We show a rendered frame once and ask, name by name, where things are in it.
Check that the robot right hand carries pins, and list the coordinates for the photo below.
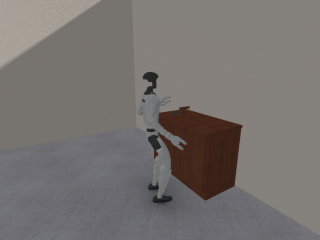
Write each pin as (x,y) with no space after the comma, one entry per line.
(176,141)

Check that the robot left hand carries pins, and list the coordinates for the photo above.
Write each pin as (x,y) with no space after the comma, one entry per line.
(162,102)

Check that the counter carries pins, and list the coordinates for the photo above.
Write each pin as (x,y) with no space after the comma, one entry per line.
(208,163)

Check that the left robot foot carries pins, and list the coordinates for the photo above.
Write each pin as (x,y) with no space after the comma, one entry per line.
(152,187)

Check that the right robot upper arm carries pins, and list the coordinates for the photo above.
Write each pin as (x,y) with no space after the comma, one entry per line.
(153,103)

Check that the robot left shin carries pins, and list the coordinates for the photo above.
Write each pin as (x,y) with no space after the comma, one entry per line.
(156,173)

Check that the tap lever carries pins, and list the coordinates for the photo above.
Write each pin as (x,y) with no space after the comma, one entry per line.
(173,113)

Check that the right robot forearm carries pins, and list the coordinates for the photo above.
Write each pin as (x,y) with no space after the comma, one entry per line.
(157,126)

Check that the left robot upper arm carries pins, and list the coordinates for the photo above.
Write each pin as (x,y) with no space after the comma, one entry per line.
(140,107)

